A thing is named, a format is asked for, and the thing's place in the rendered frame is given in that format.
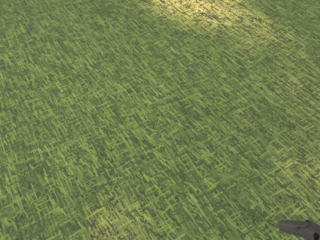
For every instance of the right robot hand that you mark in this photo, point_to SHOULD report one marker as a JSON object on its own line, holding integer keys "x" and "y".
{"x": 306, "y": 229}

